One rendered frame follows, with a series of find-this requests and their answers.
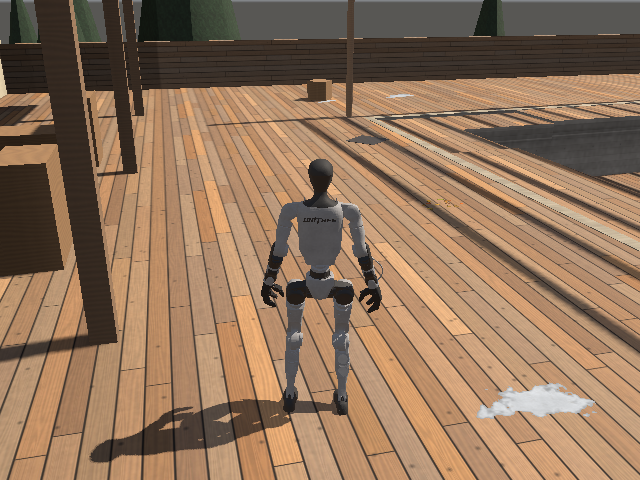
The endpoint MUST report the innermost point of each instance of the right robot upper arm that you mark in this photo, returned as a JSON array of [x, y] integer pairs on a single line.
[[352, 213]]

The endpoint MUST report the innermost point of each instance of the right robot forearm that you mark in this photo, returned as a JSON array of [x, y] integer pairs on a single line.
[[368, 270]]

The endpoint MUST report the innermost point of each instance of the left robot forearm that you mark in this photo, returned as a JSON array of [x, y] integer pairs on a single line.
[[272, 268]]

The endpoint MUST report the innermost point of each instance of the robot right hand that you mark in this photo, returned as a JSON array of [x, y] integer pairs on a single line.
[[376, 298]]

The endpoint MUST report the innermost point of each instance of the right robot thigh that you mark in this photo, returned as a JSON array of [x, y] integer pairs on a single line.
[[343, 299]]

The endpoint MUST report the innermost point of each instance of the left robot upper arm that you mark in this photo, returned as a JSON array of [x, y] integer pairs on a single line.
[[288, 212]]

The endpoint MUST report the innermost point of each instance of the robot left hand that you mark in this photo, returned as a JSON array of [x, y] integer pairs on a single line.
[[267, 291]]

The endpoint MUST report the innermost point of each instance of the robot right shin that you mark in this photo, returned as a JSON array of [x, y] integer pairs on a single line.
[[342, 362]]

